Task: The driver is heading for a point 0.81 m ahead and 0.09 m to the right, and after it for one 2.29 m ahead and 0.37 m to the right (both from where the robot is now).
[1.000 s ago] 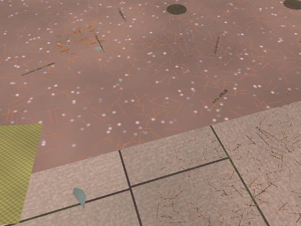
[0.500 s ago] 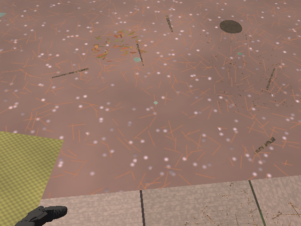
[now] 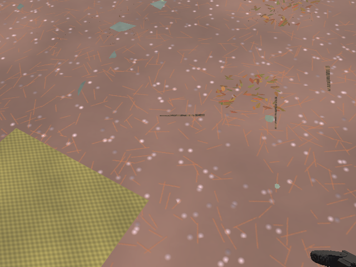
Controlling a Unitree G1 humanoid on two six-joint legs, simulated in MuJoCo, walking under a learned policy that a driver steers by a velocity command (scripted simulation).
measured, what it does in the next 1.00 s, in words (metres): walks ahead: left foot, then right foot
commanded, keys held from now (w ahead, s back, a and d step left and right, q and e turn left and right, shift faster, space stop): w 1.00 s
